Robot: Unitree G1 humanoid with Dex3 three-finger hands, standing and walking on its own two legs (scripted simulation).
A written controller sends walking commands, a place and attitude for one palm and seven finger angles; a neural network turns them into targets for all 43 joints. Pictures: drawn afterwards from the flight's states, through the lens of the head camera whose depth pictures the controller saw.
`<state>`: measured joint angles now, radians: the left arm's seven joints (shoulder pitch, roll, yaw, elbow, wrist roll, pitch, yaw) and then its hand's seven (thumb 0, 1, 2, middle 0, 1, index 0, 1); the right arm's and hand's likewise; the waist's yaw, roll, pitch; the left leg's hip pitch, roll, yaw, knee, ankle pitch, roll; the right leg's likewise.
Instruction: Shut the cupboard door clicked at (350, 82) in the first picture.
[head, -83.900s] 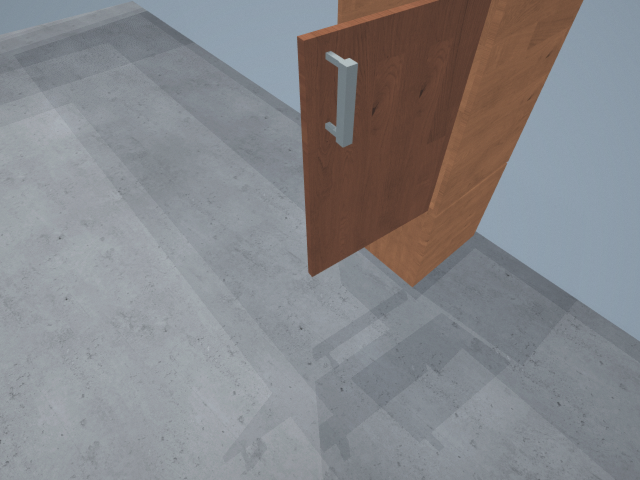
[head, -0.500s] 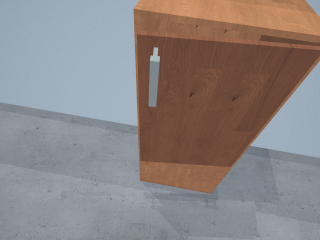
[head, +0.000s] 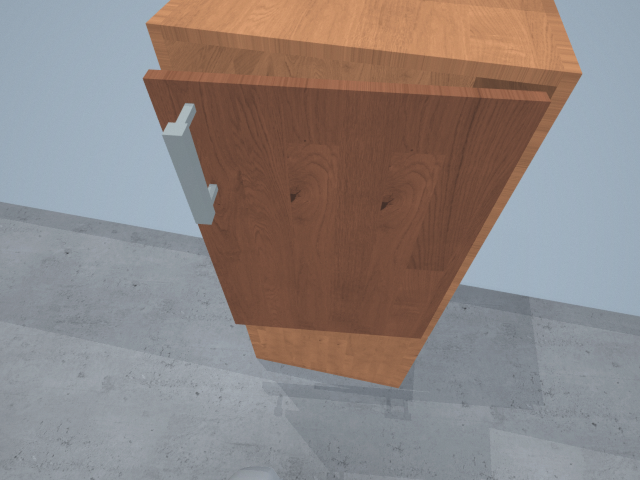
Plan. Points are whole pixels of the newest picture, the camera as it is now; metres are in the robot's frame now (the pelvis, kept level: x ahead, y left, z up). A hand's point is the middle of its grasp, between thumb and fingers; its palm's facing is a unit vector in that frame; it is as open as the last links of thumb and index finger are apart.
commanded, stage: come to a stop and stand still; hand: left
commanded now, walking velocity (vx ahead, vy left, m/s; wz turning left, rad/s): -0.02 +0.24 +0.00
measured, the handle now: (197, 167) +0.42 +0.19 +0.16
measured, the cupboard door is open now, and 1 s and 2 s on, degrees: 7 7 7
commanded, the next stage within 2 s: look again from close up in 0.74 s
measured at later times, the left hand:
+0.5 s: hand out of the picture +0.00 +0.21 -0.17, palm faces +0.03 -0.97 -0.24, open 7.4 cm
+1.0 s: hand out of the picture -0.03 +0.18 -0.17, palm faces +0.01 -0.99 -0.16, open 7.4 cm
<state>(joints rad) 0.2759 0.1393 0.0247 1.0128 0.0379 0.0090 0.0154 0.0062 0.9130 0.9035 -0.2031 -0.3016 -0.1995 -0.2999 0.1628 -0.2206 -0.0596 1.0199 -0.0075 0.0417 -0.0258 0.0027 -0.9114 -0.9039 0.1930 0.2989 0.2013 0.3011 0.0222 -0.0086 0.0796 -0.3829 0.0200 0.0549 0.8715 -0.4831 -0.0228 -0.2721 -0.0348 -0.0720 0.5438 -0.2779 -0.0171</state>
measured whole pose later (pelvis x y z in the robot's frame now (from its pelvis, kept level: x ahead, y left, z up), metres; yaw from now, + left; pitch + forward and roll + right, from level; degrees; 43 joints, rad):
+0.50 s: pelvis -0.02 +0.02 +0.00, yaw +0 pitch -2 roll +0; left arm 0.29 0.18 0.00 1.02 0.03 0.02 0.05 0.01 0.91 0.90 -0.20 -0.30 -0.20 -0.30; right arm 0.23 -0.17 -0.02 0.93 -0.01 0.01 -0.01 0.00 -0.92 -0.90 0.20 0.30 0.20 0.30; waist 0.00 0.01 0.02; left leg -0.24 -0.05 0.11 0.55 -0.28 0.10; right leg -0.24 -0.06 -0.05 0.57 -0.28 0.03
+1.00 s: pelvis -0.02 +0.02 +0.01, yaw +0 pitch -2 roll +0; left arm 0.32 0.14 -0.02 1.08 0.02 0.00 0.04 0.01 0.91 0.90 -0.20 -0.30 -0.20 -0.30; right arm 0.32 -0.15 0.01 1.08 -0.01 -0.01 -0.01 0.00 -0.91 -0.90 0.20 0.30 0.20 0.30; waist -0.01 -0.02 0.02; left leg -0.19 -0.06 0.11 0.40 -0.19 0.10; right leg -0.20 -0.06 -0.04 0.44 -0.20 0.03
